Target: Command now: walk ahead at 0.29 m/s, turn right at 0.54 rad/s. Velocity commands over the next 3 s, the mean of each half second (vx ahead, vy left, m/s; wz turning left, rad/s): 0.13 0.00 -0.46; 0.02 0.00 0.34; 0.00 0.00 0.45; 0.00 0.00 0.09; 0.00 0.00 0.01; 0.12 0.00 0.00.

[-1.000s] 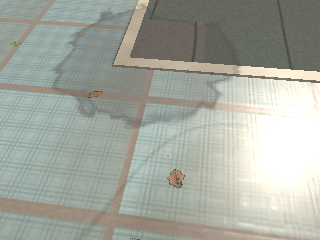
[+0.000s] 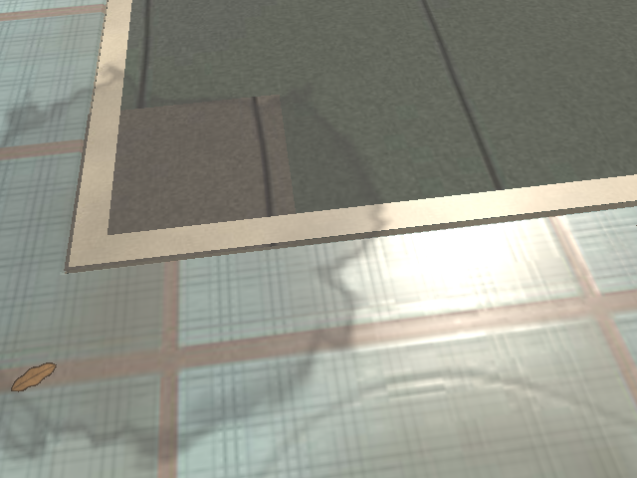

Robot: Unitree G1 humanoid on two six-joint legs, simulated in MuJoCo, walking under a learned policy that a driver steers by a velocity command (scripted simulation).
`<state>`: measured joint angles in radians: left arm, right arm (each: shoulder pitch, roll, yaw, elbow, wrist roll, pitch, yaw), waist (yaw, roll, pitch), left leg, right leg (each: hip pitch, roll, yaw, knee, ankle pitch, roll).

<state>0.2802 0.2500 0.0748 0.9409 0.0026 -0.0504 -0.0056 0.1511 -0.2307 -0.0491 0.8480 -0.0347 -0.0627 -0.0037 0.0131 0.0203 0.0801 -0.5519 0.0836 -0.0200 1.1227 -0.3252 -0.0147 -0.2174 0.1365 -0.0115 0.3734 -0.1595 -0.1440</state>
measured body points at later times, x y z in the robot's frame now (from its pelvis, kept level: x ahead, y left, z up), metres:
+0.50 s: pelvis +0.15 +0.04 +0.00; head +0.19 +0.06 +0.45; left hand +0.32 +0.29 -0.14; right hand +0.21 -0.24 -0.11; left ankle +0.25 +0.11 -0.74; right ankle +0.07 -0.06 -0.67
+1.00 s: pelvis +0.15 +0.04 +0.00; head +0.18 +0.03 +0.45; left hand +0.25 +0.31 -0.11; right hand +0.26 -0.24 -0.12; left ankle +0.13 +0.15 -0.70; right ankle +0.12 -0.07 -0.74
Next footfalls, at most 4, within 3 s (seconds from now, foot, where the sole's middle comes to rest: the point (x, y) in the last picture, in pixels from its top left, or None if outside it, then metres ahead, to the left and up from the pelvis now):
0.34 left None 0.29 0.10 -0.78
0.72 right None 0.16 -0.07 -0.78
1.10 left None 0.16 0.16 -0.78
1.60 right None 0.23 -0.03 -0.78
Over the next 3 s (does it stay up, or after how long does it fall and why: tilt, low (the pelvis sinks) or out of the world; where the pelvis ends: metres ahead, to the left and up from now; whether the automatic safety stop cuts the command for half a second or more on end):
stays up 0.21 0.07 0.00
